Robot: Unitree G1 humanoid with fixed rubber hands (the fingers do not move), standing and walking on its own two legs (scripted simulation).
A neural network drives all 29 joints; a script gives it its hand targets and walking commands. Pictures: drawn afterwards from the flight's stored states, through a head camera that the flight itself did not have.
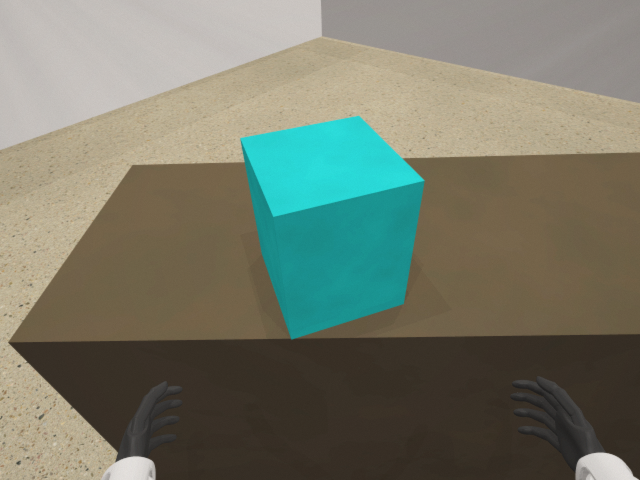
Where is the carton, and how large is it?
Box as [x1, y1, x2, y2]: [240, 116, 424, 339]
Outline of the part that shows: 359,116 240,138 262,255 291,339 403,303 424,180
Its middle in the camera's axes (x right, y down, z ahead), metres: +0.01 -0.02 +0.63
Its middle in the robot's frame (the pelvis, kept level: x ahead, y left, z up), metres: +0.48 +0.03 +0.07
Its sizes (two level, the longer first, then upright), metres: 0.210 0.200 0.250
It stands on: a pedestal, 0.71 m high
